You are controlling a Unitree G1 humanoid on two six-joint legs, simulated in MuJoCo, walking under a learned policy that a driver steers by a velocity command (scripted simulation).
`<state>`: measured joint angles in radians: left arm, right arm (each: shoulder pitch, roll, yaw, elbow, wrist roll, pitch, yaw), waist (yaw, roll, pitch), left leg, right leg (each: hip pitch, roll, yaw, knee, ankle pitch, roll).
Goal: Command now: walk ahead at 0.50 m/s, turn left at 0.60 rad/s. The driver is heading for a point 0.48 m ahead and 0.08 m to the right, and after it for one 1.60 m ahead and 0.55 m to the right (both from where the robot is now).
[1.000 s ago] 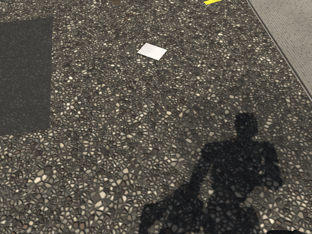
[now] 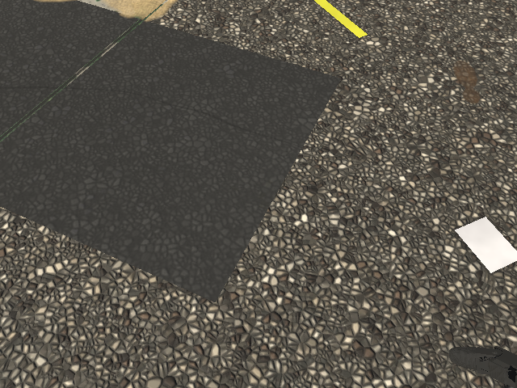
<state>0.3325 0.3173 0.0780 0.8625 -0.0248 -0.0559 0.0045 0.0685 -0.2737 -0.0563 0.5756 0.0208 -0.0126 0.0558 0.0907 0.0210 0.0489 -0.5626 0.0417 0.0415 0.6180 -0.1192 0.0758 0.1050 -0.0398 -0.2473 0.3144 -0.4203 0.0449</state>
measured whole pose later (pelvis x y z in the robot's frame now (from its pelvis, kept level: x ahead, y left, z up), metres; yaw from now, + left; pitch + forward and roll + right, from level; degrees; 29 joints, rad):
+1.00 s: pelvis +0.47 +0.00 +0.01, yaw -12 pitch +3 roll +1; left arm 0.20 0.32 0.07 0.68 -0.02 0.04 0.03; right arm 0.14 -0.30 -0.05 0.69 0.00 -0.02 -0.03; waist 0.03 0.00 0.02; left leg -0.46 -0.03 -0.14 0.65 -0.25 -0.09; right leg -0.32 0.15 0.21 0.51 -0.22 -0.05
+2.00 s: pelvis +0.50 -0.01 +0.01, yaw -44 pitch +1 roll +1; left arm 0.15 0.30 0.05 0.64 0.00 0.04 0.02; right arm 0.15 -0.28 -0.06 0.73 -0.02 -0.02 0.00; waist 0.01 -0.04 0.03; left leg -0.25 -0.03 -0.04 0.49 -0.25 0.01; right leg -0.32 0.10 0.21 0.62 -0.38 0.00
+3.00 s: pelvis +0.78 -0.21 +0.02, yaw -45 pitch +0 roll +1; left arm 0.17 0.30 0.05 0.73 0.00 -0.06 0.00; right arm 0.36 -0.27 -0.04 0.83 0.00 -0.09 0.02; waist -0.06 -0.04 0.02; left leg -0.06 -0.08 0.05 0.23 -0.18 0.08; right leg -0.68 -0.13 0.05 0.85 -0.03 0.02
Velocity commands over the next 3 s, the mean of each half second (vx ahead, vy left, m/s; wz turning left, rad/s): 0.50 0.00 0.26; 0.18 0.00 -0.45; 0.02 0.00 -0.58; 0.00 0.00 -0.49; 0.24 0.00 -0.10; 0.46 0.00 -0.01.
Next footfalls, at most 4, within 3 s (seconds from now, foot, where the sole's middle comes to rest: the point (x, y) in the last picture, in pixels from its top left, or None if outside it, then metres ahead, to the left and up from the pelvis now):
0.02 left None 0.18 0.10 -0.76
0.54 right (322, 364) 0.51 -0.09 -0.76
1.04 left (246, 323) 0.60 0.12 -0.76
1.46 right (337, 381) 0.47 -0.12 -0.76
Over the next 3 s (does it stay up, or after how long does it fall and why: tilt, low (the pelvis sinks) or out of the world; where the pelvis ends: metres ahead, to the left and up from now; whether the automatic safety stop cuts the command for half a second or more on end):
stays up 0.78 -0.21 0.02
